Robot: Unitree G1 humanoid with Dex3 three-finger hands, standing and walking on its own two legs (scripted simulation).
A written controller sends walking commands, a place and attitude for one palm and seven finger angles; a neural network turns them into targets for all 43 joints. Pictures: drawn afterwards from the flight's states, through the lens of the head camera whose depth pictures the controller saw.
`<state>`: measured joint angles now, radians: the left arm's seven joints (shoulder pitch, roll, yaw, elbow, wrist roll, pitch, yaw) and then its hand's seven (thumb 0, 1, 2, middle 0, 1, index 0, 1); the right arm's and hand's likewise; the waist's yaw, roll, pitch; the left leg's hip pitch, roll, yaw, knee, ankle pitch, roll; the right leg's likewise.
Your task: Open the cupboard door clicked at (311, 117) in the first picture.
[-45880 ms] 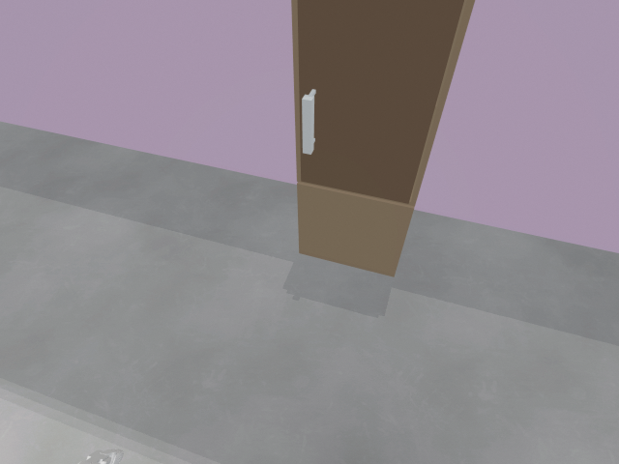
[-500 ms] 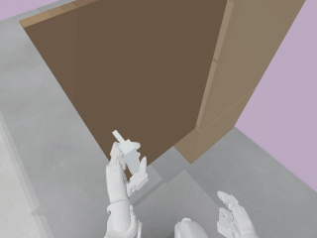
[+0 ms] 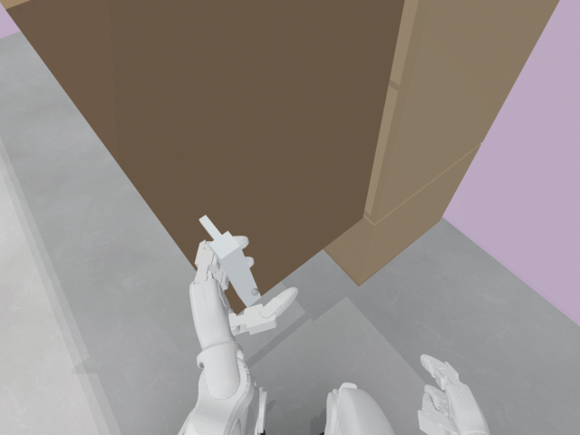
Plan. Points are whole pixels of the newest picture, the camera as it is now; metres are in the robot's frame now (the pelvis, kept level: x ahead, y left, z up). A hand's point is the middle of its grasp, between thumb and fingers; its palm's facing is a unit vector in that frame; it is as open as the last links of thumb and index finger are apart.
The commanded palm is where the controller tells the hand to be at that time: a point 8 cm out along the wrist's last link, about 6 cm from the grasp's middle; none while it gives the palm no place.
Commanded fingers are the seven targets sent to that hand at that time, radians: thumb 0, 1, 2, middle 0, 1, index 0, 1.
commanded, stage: open thumb and fingers to let go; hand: left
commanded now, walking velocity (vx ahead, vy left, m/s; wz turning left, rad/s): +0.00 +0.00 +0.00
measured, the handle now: (230, 263) +0.35 +0.09 +0.02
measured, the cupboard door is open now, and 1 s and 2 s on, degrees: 91 92 92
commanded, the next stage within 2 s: slide the hand sideways off the handle in 0.40 s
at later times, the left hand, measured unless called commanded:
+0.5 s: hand (247, 290) +0.31 +0.06 +0.02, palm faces +0.19 -0.98 -0.04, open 14.8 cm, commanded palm +0.27 +0.11 +0.02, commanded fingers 0.00 -0.50 0.30 -0.15 -0.30 -0.15 -0.30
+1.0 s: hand (232, 330) +0.25 +0.08 +0.02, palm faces -0.19 -0.98 +0.01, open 16.2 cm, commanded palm +0.24 +0.14 +0.02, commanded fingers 0.00 -0.50 0.30 -0.15 -0.30 -0.15 -0.30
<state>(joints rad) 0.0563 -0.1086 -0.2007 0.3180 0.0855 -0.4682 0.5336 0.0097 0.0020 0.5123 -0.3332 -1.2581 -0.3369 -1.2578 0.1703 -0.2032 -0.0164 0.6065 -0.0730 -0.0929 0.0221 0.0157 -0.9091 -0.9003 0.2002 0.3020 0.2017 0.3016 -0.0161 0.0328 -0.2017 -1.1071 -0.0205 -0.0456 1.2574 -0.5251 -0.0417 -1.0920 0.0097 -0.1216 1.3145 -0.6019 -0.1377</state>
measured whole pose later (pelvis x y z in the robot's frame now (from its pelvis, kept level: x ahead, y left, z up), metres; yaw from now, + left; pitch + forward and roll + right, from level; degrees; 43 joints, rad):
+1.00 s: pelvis +0.00 +0.07 -0.01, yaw -3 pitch +20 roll -1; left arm 0.19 0.01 -0.33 0.14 0.07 -0.46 0.18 -0.01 -0.50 0.30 -0.15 -0.31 -0.16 -0.31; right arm 0.20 -0.21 0.01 0.44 -0.02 0.02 0.05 0.02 -0.91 -0.90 0.20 0.30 0.20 0.30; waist -0.01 0.03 -0.19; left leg -1.15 -0.03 0.02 1.36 -0.58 0.04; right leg -1.11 0.00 -0.06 1.36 -0.61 -0.04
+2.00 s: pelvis +0.00 +0.05 -0.01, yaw -3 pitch +18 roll -1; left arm 0.55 0.18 -0.07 -0.26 -0.15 -0.39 -0.12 -0.01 -0.49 0.30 -0.15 -0.30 -0.15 -0.30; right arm 0.22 -0.20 0.00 0.41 0.03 -0.01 -0.04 0.02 -0.91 -0.90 0.20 0.30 0.20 0.30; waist 0.02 0.05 -0.19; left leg -1.10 0.00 -0.02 1.38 -0.59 0.01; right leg -1.06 0.03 -0.10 1.35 -0.61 -0.06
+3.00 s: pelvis +0.05 +0.08 +0.12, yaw -4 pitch -2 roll -1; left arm 0.50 0.38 0.31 -0.45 -0.07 -0.03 0.13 0.01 0.60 0.77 -0.20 -0.31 -0.20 -0.30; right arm 0.22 -0.23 0.05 0.57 0.02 -0.10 -0.09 0.02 -0.90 -0.90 0.20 0.30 0.21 0.30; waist 0.06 0.07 -0.03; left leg -0.19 -0.03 0.01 0.53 -0.30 0.05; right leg -0.15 0.01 -0.03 0.49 -0.30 -0.01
